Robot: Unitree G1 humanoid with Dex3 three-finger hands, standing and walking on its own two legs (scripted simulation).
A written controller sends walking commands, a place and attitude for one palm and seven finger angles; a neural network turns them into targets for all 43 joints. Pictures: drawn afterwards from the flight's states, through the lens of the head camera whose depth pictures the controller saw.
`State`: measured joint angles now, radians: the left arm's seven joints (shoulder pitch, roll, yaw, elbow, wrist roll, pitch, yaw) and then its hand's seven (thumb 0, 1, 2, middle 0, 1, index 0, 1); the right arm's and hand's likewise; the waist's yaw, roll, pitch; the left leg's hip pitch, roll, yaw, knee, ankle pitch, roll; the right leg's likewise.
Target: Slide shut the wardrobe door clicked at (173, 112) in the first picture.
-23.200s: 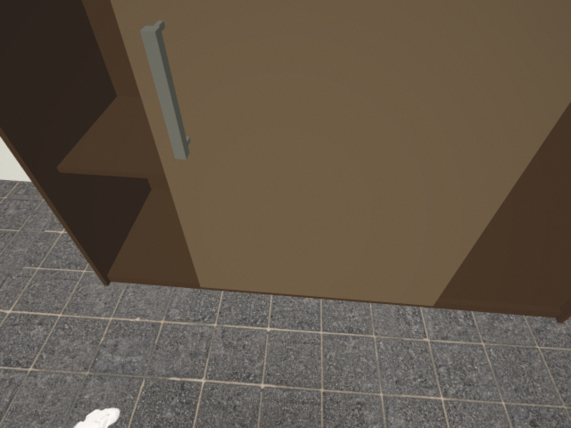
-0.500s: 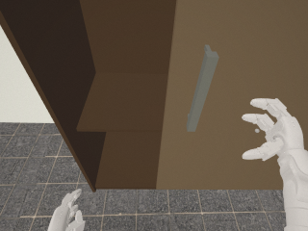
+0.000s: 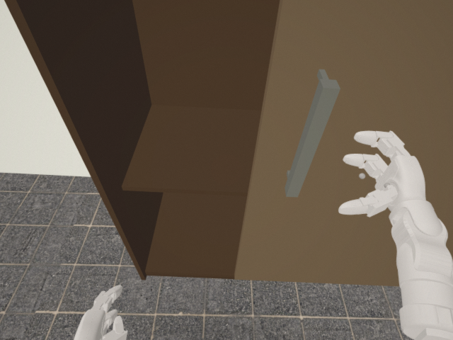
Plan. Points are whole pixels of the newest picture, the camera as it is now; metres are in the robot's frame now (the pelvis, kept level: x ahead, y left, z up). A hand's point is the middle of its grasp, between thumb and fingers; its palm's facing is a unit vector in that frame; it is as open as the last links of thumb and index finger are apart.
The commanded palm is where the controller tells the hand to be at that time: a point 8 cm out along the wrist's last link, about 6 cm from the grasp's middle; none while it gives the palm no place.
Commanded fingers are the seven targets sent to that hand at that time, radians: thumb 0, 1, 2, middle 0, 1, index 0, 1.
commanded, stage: move the hooked fingers beside the handle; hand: right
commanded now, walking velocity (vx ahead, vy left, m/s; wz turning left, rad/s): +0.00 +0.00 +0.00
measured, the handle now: (304, 140) +0.47 -0.12 +0.12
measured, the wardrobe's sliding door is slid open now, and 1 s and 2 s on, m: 0.39 0.39 0.39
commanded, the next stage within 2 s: feel for the door with the fingertips in 1.20 s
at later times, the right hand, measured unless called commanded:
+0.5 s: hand (344, 158) +0.41 -0.18 +0.13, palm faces +0.02 +1.00 -0.01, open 14.0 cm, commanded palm +0.39 -0.23 +0.13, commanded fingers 0.00 0.50 -0.30 0.30 1.20 0.30 1.20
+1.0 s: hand (343, 160) +0.41 -0.18 +0.13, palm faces +0.00 +1.00 -0.01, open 14.0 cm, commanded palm +0.39 -0.23 +0.13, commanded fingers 0.00 0.50 -0.30 0.30 1.20 0.30 1.20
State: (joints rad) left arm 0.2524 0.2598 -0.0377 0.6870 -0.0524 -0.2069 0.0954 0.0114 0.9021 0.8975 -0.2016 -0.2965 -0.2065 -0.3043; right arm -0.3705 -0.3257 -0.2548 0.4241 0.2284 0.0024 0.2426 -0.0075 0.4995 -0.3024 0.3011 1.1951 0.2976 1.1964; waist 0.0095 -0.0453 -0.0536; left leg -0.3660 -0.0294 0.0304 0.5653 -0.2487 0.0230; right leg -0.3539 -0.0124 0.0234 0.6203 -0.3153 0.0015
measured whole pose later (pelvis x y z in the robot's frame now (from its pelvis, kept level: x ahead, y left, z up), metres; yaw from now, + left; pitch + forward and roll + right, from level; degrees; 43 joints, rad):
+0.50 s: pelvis -0.01 +0.00 +0.00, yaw +1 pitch +5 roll +1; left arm 0.29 0.27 -0.03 0.72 -0.05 -0.17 0.07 0.01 0.90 0.90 -0.20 -0.30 -0.21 -0.30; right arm -0.61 -0.35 -0.27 0.74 0.18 -0.08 0.19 -0.01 0.50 -0.30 0.30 1.20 0.30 1.20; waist 0.05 -0.04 -0.05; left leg -0.44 -0.04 0.02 0.58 -0.23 0.03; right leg -0.42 -0.02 0.01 0.64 -0.30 0.00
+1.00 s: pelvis -0.01 -0.01 +0.00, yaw +1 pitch +5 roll +1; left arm 0.30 0.25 -0.03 0.70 -0.04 -0.16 0.05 0.01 0.90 0.90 -0.20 -0.30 -0.21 -0.30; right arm -0.57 -0.31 -0.24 0.71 0.17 -0.10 0.17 -0.01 0.50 -0.30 0.30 1.20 0.30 1.20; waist 0.05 -0.04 -0.07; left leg -0.43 -0.03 0.00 0.57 -0.23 0.01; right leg -0.42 -0.01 0.00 0.64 -0.31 -0.02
